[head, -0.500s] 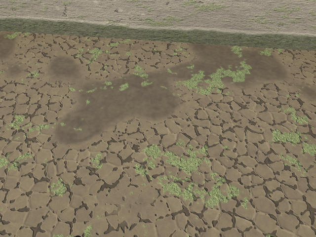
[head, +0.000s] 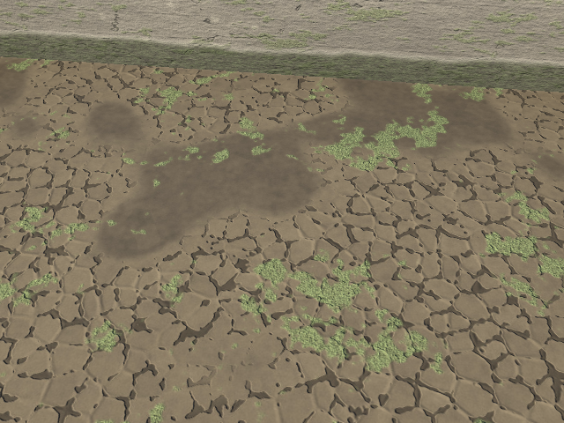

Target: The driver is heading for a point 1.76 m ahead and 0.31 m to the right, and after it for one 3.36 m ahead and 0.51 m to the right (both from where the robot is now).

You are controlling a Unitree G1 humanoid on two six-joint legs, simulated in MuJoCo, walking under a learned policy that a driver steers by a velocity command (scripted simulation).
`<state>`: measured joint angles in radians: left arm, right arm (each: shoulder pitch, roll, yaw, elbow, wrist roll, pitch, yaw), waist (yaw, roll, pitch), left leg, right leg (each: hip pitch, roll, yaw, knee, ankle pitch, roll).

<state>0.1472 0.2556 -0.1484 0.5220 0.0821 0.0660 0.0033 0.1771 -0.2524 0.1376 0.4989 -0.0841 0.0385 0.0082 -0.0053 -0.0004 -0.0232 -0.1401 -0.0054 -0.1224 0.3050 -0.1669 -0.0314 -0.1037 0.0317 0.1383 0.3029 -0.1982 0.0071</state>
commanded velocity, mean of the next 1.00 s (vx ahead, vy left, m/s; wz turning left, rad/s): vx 0.49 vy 0.00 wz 0.00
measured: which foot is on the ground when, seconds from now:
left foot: down 0.00-1.00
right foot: down 0.00-1.00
